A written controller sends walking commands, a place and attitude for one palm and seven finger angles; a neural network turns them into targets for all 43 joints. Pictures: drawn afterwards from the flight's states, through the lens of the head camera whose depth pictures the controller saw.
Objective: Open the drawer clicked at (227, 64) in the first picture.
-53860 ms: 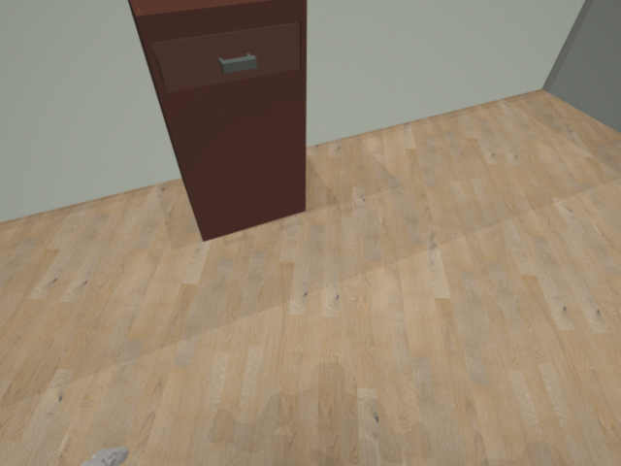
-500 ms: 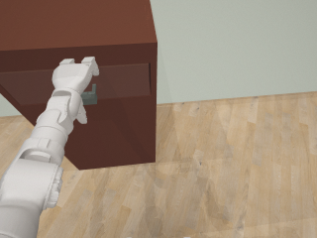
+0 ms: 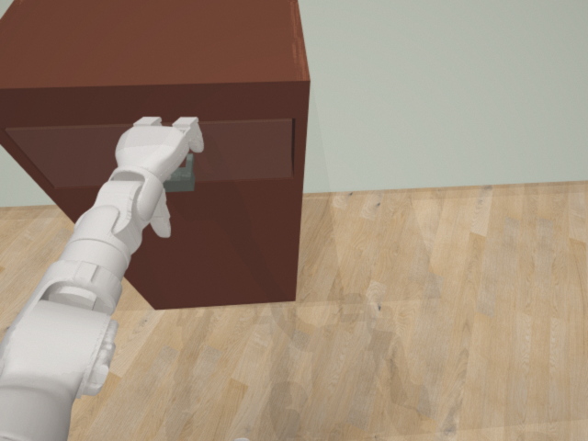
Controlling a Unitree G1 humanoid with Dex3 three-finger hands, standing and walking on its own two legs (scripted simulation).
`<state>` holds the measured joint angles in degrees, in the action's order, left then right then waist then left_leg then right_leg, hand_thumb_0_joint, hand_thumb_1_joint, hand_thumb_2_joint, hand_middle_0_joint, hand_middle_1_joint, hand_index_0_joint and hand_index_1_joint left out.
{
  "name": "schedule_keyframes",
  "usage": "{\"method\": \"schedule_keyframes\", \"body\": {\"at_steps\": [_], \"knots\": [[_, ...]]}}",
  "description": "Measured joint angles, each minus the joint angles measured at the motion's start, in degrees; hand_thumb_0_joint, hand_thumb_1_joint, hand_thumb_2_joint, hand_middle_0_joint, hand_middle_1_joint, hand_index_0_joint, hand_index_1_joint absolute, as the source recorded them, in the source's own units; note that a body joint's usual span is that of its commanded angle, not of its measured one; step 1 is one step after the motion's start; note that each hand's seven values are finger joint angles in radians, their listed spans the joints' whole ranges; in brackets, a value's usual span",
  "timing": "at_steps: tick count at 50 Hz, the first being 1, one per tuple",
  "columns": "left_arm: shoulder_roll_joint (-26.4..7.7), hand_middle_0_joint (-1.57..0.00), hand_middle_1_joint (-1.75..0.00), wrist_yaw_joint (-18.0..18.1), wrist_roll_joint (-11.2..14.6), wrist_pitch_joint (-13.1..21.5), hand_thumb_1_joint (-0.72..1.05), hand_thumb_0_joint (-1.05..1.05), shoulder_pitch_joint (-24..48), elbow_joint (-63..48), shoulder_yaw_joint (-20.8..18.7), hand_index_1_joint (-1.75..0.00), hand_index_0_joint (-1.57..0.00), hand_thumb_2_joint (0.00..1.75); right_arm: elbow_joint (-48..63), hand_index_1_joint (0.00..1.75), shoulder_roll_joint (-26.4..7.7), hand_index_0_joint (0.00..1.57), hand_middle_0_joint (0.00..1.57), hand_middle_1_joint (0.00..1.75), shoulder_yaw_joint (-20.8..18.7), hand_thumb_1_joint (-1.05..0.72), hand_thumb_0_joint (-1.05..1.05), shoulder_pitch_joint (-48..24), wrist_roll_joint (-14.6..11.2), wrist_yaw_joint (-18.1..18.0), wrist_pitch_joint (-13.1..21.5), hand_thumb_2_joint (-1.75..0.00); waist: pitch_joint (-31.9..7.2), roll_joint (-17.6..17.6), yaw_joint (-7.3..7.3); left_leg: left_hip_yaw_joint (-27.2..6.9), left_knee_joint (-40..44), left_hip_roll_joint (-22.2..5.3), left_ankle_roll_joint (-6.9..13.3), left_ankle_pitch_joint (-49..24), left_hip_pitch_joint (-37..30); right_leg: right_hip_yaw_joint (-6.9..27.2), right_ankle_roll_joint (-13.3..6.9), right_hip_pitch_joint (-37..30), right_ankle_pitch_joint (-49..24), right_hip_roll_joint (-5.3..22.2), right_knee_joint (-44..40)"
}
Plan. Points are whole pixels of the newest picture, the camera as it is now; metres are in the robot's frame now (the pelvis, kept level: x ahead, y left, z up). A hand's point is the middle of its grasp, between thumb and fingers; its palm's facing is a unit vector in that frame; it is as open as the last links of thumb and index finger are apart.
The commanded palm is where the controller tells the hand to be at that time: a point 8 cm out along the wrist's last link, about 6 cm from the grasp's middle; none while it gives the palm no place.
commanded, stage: move the hooked fingers above the handle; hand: left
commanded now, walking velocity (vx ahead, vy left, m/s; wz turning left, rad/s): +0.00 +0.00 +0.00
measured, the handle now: (162, 170) +0.53 +0.21 +0.00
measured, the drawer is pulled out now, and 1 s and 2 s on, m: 0.00 0.00 0.00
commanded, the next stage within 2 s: none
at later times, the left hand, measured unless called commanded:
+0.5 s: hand (145, 165) +0.48 +0.21 +0.07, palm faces -0.11 -0.01 -0.99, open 13.6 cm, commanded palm +0.47 +0.21 +0.12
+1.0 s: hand (168, 154) +0.50 +0.17 +0.08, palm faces +0.03 +0.00 -1.00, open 13.4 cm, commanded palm +0.47 +0.21 +0.12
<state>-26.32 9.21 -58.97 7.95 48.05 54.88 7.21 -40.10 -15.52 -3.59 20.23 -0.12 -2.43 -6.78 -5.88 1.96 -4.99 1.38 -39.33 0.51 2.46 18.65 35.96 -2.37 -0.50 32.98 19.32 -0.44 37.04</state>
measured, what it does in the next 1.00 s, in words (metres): stands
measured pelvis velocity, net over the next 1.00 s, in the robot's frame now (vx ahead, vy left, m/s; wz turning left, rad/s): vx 0.00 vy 0.00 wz -0.03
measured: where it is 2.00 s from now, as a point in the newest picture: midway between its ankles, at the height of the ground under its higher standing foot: outside the picture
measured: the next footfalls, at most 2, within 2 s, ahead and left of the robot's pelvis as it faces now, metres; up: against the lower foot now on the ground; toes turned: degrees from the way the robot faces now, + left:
none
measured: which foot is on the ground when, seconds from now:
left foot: down 0.00-1.00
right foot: down 0.00-1.00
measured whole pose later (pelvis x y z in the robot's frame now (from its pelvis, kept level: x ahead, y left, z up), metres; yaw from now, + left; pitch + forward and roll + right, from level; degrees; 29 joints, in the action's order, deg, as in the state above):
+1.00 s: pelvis +0.00 +0.00 +0.00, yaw -2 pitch +16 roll -1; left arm -24.2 17.4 -61.6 -3.2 51.9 61.5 4.1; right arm -40.4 -14.4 -1.1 16.0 -0.8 -1.8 -8.6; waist -7.6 4.3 -5.9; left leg 3.1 -38.8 -0.1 2.3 18.2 36.5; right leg -0.6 -0.6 34.8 18.8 -1.0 37.8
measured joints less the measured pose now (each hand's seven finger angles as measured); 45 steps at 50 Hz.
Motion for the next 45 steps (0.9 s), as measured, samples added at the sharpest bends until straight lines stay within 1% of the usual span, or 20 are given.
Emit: {"method": "schedule_keyframes", "body": {"at_steps": [2, 4, 5, 7, 9, 11, 13, 17, 21, 25, 27, 29, 31, 33, 36, 38, 40, 42, 45], "knots": [[0.46, -0.32, -1.20, 3.05, -1.18, 0.76, -0.49, 0.00, 0.42, -0.14, -1.93, -1.21, -0.32, 0.30, 0.17, 0.30, -0.19, 0.21, 0.21, 0.30, 0.12, -0.90, 0.00, -0.68, 0.33, 0.11, 0.19, -0.90, -0.23, -0.13, -0.70, 0.27, -0.91, -0.07, 0.03, 0.37, 1.32, 0.26, 0.00, 1.52, 0.37, -0.02, 1.11], [0.79, -0.37, -1.23, 6.28, -2.33, 0.65, -0.49, 0.00, 0.26, -0.05, -3.86, -1.21, -0.32, 0.30, 0.40, 0.30, -0.29, 0.20, 0.21, 0.30, 0.29, -0.91, 0.00, -1.03, 0.71, 0.20, 0.23, -0.90, -0.71, 0.08, -1.02, 0.55, -1.67, -0.15, 0.03, 0.65, 2.63, 0.53, -0.02, 3.01, 0.64, -0.08, 2.06], [1.03, -0.40, -1.25, 7.96, -2.85, 0.09, -0.49, 0.00, 0.21, 0.23, -4.04, -1.20, -0.32, 0.30, 0.39, 0.30, -0.34, 0.20, 0.21, 0.30, 0.42, -0.91, 0.00, -1.22, 0.84, 0.34, 0.14, -0.90, -0.93, 0.32, -1.07, 0.63, -1.98, -0.19, 0.03, 0.73, 3.16, 0.61, -0.02, 3.58, 0.73, -0.09, 2.43], [1.51, -0.44, -1.27, 10.45, -4.16, -2.33, -0.49, 0.00, 0.47, 1.13, -3.75, -1.20, -0.32, 0.30, 0.18, 0.30, -0.32, 0.20, 0.20, 0.30, 0.76, -0.91, 0.00, -1.94, 0.91, 0.70, -0.18, -0.90, -1.08, 0.89, -1.18, 0.85, -2.33, -0.30, 0.03, 0.77, 3.79, 0.83, 0.01, 4.34, 0.74, -0.18, 2.86], [1.98, -0.45, -1.27, 11.77, -4.12, -4.63, -0.49, 0.00, 0.88, 2.21, -3.75, -1.22, -0.33, 0.30, -0.10, 0.30, -0.07, 0.20, 0.20, 0.30, 1.33, -0.91, 0.00, -2.85, 0.66, 0.76, -0.77, -0.90, -0.97, 1.37, -1.29, 1.17, -2.13, -0.42, 0.03, 0.58, 3.74, 1.16, 0.02, 4.51, 0.50, -0.30, 2.83], [2.32, -0.44, -1.26, 11.62, -3.72, -7.33, -0.49, 0.00, 1.68, 3.37, -3.59, -1.25, -0.36, 0.30, -0.30, 0.30, 0.44, 0.20, 0.20, 0.30, 1.89, -0.91, 0.00, -3.66, 0.19, 0.57, -1.32, -0.90, -0.81, 1.66, -1.46, 1.50, -1.36, -0.51, 0.00, 0.14, 3.08, 1.50, 0.02, 4.12, 0.07, -0.39, 2.36], [2.33, -0.43, -1.25, 10.22, -3.07, -9.77, -0.49, 0.00, 2.44, 4.90, -3.89, -1.27, -0.37, 0.30, -0.33, 0.30, 1.06, 0.20, 0.21, 0.30, 2.49, -0.91, 0.00, -4.29, -0.29, 0.10, -1.83, -0.90, -0.68, 1.81, -1.71, 1.91, -0.20, -0.64, -0.07, -0.42, 1.91, 1.93, -0.02, 3.29, -0.48, -0.53, 1.54], [1.03, -0.39, -1.23, 6.48, -1.99, -11.69, -0.49, 0.00, 3.57, 7.64, -3.74, -1.26, -0.40, 0.30, 0.27, 0.30, 1.91, 0.21, 0.21, 0.30, 3.75, -0.91, 0.00, -4.60, -1.57, -1.22, -2.20, -0.90, -0.20, 1.85, -2.28, 2.45, 2.08, -0.89, -0.33, -1.44, -0.77, 2.51, -0.20, 1.10, -1.44, -0.83, -0.19], [-1.60, -0.36, -1.22, 2.58, -1.32, -10.57, -0.49, 0.00, 4.00, 8.67, -4.87, -1.24, -0.39, 0.30, 1.40, 0.30, 1.87, 0.21, 0.21, 0.30, 4.34, -0.90, 0.00, -3.88, -2.26, -2.51, -1.77, -0.90, 0.44, 1.51, -2.62, 2.48, 3.22, -1.13, -0.64, -2.08, -2.07, 2.55, -0.51, -0.04, -1.99, -1.10, -1.10], [-5.11, -0.34, -1.21, 0.16, -1.19, -8.14, -0.49, 0.01, 2.92, 8.64, -6.19, -1.23, -0.36, 0.30, 2.10, 0.30, 0.92, 0.21, 0.21, 0.30, 3.62, -0.90, 0.00, -2.14, -2.20, -3.09, -0.97, -0.90, 0.49, 1.21, -2.26, 2.08, 2.94, -1.35, -0.90, -2.06, -1.53, 2.15, -0.80, 0.27, -1.97, -1.32, -1.06], [-6.51, -0.33, -1.21, -0.55, -1.21, -6.62, -0.49, 0.01, 1.83, 7.99, -5.89, -1.22, -0.35, 0.30, 2.11, 0.30, 0.25, 0.21, 0.21, 0.30, 2.80, -0.90, 0.00, -0.89, -1.98, -3.01, -0.48, -0.90, 0.37, 1.09, -1.67, 1.69, 2.47, -1.35, -0.97, -1.87, -0.83, 1.76, -0.91, 0.73, -1.76, -1.32, -0.82], [-7.08, -0.32, -1.21, -1.18, -0.86, -4.84, -0.49, 0.00, 0.58, 6.41, -4.80, -1.21, -0.34, 0.30, 1.68, 0.30, -0.34, 0.21, 0.21, 0.30, 1.69, -0.90, 0.00, 0.39, -1.65, -2.68, -0.04, -0.90, 0.42, 0.94, -0.86, 1.10, 1.94, -1.25, -0.99, -1.64, -0.23, 1.18, -0.96, 0.95, -1.49, -1.23, -0.64], [-6.67, -0.32, -1.20, -1.56, -0.19, -2.77, -0.49, 0.00, -0.92, 3.74, -3.56, -1.21, -0.33, 0.30, 0.93, 0.30, -0.82, 0.21, 0.21, 0.30, 0.54, -0.90, 0.00, 1.52, -1.21, -2.25, 0.15, -0.90, 0.41, 0.78, 0.05, 0.47, 1.39, -1.08, -0.98, -1.36, 0.22, 0.55, -0.97, 0.98, -1.16, -1.08, -0.48], [-5.48, -0.32, -1.20, -1.47, 0.47, -0.74, -0.49, 0.00, -2.27, 0.59, -2.18, -1.21, -0.33, 0.30, -0.03, 0.30, -1.14, 0.21, 0.21, 0.30, -0.46, -0.90, 0.00, 2.24, -0.73, -1.84, 0.16, -0.90, 0.32, 0.60, 0.78, -0.17, 0.82, -0.83, -0.94, -1.03, 0.51, -0.09, -0.92, 0.84, -0.76, -0.86, -0.28], [-2.88, -0.32, -1.20, 0.43, 0.77, 1.62, -0.49, 0.00, -3.10, -2.91, -0.68, -1.21, -0.33, 0.30, -1.36, 0.30, -1.40, 0.20, 0.21, 0.30, -1.32, -0.91, 0.00, 2.14, -0.18, -1.15, 0.10, -0.90, -0.04, 0.33, 1.10, -0.87, -0.15, -0.48, -0.85, -0.42, 0.89, -0.79, -0.80, 0.74, -0.10, -0.53, 0.25], [-1.43, -0.32, -1.20, 2.98, 0.17, 2.12, -0.49, 0.00, -2.71, -3.36, -1.13, -1.21, -0.32, 0.30, -1.87, 0.30, -1.45, 0.20, 0.21, 0.30, -1.17, -0.91, 0.00, 1.16, 0.08, -0.73, 0.07, -0.90, -0.45, 0.10, 0.57, -0.92, -0.80, -0.36, -0.75, -0.01, 1.34, -0.85, -0.71, 1.14, 0.31, -0.40, 0.85], [-0.70, -0.32, -1.20, 6.14, -0.88, 0.79, -0.49, 0.00, -1.16, -2.02, -2.03, -1.21, -0.32, 0.30, -1.85, 0.30, -1.29, 0.20, 0.20, 0.30, -0.70, -0.91, 0.00, -0.18, 0.18, -0.29, 0.20, -0.90, -0.79, 0.00, -0.38, -0.75, -1.39, -0.32, -0.66, 0.31, 2.03, -0.69, -0.66, 1.92, 0.60, -0.34, 1.53], [-0.30, -0.35, -1.23, 8.64, -1.83, -1.70, -0.49, 0.00, 0.65, -0.14, -3.10, -1.21, -0.32, 0.30, -1.39, 0.30, -0.99, 0.20, 0.20, 0.30, -0.20, -0.91, 0.00, -1.34, 0.29, 0.18, 0.38, -0.90, -1.03, 0.26, -1.10, -0.42, -1.77, -0.34, -0.57, 0.46, 2.77, -0.36, -0.60, 2.83, 0.70, -0.33, 2.04], [1.14, -0.43, -1.29, 10.59, -2.65, -5.02, -0.49, 0.00, 1.83, 1.98, -3.47, -1.25, -0.36, 0.30, -0.92, 0.30, -0.54, 0.20, 0.20, 0.30, 0.65, -0.91, 0.00, -2.46, 0.39, 0.85, -0.12, -0.90, -1.55, 1.23, -0.88, 0.28, -1.55, -0.40, -0.39, 0.32, 2.95, 0.35, -0.41, 3.37, 0.43, -0.35, 2.06]]}}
